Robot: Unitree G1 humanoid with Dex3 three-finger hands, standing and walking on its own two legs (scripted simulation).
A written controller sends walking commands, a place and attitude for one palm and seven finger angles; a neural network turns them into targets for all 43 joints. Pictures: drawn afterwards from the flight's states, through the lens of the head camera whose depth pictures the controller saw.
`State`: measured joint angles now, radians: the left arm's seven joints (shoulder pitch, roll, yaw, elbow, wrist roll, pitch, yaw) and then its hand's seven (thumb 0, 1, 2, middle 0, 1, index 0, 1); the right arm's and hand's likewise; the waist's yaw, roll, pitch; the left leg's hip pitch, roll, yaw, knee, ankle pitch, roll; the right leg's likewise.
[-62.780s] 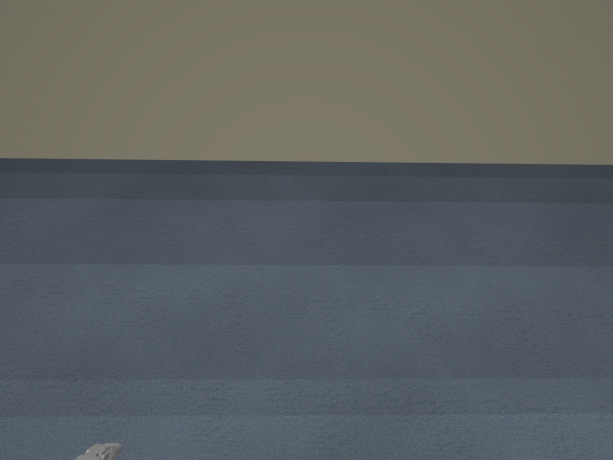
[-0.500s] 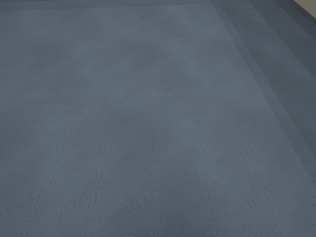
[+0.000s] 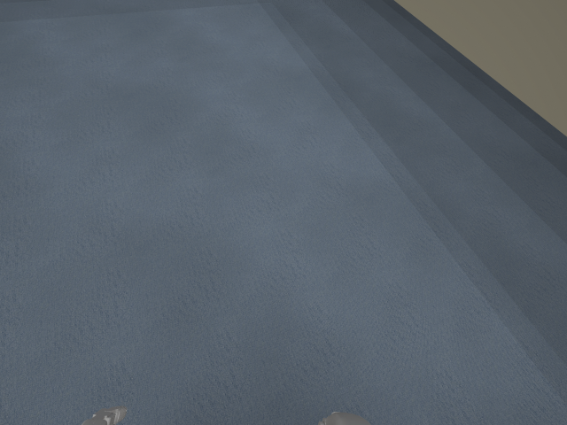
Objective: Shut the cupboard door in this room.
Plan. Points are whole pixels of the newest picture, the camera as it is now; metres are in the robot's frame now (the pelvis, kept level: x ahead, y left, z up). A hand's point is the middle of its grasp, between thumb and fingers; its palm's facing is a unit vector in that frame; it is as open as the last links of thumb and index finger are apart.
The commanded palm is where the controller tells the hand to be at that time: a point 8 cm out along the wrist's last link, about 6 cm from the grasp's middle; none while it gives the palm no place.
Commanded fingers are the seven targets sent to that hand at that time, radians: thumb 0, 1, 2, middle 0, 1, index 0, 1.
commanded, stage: turn to face it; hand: left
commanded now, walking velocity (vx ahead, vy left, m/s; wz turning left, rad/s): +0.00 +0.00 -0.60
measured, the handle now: out of the picture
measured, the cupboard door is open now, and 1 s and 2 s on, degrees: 50 50 50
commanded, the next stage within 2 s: none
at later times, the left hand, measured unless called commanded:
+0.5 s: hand (195, 408) +0.16 +0.15 -0.17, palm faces -0.28 -0.94 -0.20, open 7.4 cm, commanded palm none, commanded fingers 0.00 0.90 0.90 -0.20 -0.30 -0.20 -0.30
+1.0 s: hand (248, 352) +0.25 +0.07 -0.16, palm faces -0.55 -0.79 -0.27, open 7.4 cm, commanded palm none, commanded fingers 0.00 0.90 0.90 -0.20 -0.30 -0.20 -0.30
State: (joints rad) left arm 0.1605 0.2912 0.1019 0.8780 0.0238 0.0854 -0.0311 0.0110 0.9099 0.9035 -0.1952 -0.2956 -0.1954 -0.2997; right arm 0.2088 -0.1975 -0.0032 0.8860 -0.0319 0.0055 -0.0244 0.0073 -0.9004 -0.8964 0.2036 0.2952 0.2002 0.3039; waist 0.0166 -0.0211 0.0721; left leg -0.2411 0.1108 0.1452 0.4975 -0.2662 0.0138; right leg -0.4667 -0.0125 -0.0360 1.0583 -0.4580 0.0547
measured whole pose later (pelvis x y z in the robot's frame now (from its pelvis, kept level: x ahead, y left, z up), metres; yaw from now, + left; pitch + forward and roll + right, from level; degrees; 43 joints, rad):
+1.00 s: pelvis +0.04 -0.04 -0.02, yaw -35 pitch +1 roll -1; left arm 0.13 0.23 0.06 0.87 0.03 0.04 -0.02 0.01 0.91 0.90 -0.20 -0.30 -0.20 -0.30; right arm 0.24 -0.27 -0.06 0.93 -0.02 0.06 -0.02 0.01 -0.90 -0.90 0.20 0.30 0.20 0.30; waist -0.02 0.06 0.08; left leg -0.37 0.15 0.12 0.93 -0.52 -0.06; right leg -0.29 0.00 -0.07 0.62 -0.34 -0.03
